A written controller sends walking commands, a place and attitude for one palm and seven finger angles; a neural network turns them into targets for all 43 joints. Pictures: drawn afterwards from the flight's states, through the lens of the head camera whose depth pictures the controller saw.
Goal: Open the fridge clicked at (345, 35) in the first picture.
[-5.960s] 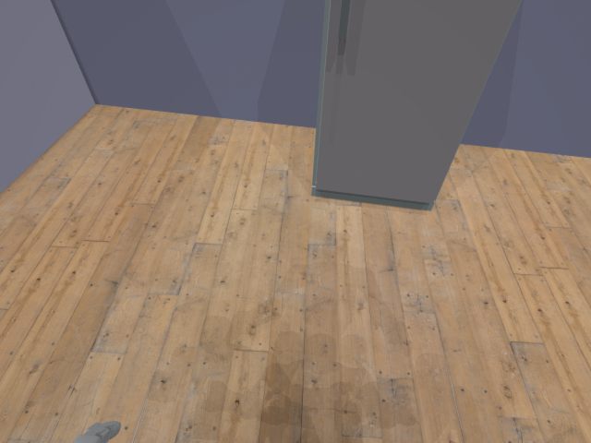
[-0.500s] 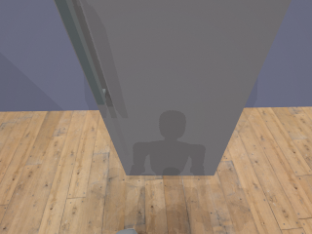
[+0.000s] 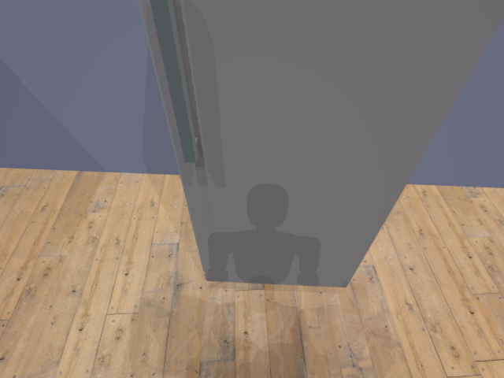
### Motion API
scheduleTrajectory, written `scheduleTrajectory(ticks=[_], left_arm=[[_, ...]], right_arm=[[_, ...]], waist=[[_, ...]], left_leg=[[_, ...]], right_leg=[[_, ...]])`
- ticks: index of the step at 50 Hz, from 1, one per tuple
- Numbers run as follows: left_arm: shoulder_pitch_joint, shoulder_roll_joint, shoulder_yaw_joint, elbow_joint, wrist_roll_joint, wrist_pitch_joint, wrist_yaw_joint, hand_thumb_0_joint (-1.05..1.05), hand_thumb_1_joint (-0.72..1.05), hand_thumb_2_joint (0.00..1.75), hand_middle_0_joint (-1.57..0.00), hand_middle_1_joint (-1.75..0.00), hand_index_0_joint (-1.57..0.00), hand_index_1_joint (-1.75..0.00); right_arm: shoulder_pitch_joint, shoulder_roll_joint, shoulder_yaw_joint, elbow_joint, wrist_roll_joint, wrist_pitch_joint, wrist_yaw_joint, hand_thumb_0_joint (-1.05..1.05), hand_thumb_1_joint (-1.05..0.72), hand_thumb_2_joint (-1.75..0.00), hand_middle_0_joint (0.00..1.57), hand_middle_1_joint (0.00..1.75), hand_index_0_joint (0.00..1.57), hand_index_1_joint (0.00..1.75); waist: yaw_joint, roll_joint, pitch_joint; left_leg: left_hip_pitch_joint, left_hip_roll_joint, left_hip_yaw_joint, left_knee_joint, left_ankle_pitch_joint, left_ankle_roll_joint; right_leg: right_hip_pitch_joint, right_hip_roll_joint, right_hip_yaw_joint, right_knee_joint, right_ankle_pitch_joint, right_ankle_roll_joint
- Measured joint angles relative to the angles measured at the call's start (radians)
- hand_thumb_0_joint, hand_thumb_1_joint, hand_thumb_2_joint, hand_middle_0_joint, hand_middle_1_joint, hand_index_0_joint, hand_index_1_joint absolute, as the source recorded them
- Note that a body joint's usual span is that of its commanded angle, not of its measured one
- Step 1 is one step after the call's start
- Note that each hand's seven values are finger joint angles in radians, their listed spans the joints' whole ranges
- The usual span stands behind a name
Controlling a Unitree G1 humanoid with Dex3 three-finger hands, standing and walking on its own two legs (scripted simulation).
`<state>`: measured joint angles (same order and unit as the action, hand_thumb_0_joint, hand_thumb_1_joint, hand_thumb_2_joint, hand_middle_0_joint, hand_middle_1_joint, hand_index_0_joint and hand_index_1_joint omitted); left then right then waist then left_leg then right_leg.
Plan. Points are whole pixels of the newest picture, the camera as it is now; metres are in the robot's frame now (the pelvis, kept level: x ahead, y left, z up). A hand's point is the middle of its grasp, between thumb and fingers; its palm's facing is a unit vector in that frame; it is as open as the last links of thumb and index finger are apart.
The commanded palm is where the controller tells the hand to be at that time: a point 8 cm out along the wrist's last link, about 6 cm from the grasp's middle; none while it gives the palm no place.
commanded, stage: come to a stop and stand still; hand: left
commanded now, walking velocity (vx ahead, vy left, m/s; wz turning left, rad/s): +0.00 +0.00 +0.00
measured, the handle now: (178, 70) +0.53 +0.17 +0.22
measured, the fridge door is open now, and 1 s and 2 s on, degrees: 0 0 0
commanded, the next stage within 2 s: look again from close up in 0.44 s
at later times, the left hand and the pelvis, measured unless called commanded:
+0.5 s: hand out of the picture +0.02 +0.21 -0.17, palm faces -0.01 -0.98 -0.21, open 7.4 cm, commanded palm none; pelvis +0.00 +0.04 +0.00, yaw -2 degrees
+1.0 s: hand out of the picture +0.02 +0.16 -0.17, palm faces +0.01 -0.98 -0.19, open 7.3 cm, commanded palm none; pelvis +0.02 -0.01 +0.01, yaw -1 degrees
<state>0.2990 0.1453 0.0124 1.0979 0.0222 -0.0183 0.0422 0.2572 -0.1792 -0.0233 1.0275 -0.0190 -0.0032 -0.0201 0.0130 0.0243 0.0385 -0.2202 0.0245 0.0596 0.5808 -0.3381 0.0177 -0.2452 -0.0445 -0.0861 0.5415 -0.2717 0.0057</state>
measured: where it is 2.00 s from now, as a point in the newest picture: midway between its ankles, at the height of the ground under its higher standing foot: outside the picture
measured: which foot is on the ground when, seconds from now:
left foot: down 0.00-1.00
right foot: down 0.00-1.00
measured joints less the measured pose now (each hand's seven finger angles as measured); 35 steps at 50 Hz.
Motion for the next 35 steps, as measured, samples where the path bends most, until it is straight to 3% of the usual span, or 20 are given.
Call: scheduleTrajectory(ticks=[6, 14, 30, 35], left_arm=[[-0.007, 0.013, -0.006, -0.019, 0.000, 0.017, -0.008, 0.01, 0.91, 0.90, -0.20, -0.30, -0.20, -0.30], [-0.021, 0.032, -0.007, -0.027, -0.001, 0.023, -0.013, 0.01, 0.91, 0.90, -0.20, -0.30, -0.20, -0.30], [-0.040, 0.001, -0.012, -0.002, -0.004, 0.022, -0.008, 0.01, 0.92, 0.90, -0.20, -0.30, -0.20, -0.30], [-0.038, -0.001, -0.011, 0.005, -0.004, 0.020, -0.008, 0.01, 0.93, 0.90, -0.20, -0.30, -0.20, -0.30]], right_arm=[[0.037, -0.007, 0.018, -0.008, 0.001, -0.007, -0.008, 0.01, -0.95, -0.90, 0.20, 0.30, 0.20, 0.30], [0.059, 0.011, 0.035, 0.010, 0.001, -0.012, -0.005, 0.01, -0.93, -0.90, 0.21, 0.30, 0.20, 0.30], [0.058, 0.044, 0.037, 0.069, 0.007, -0.020, -0.012, 0.00, -0.90, -0.90, 0.20, 0.30, 0.20, 0.30], [0.041, 0.043, 0.032, 0.074, 0.007, -0.021, -0.013, 0.00, -0.90, -0.90, 0.20, 0.30, 0.20, 0.30]], waist=[[0.005, 0.011, -0.020], [-0.003, -0.004, -0.009], [-0.010, -0.021, 0.021], [-0.007, -0.022, 0.022]], left_leg=[[0.027, -0.044, 0.029, -0.028, 0.008, 0.040], [0.050, -0.073, 0.060, -0.097, 0.043, 0.062], [0.073, -0.063, 0.057, -0.111, 0.035, 0.046], [0.075, -0.050, 0.048, -0.106, 0.030, 0.032]], right_leg=[[0.008, -0.039, 0.031, 0.001, 0.002, 0.009], [0.001, -0.062, 0.065, -0.026, 0.024, 0.012], [0.019, -0.053, 0.063, -0.031, 0.015, 0.050], [0.024, -0.041, 0.053, -0.027, 0.006, 0.043]])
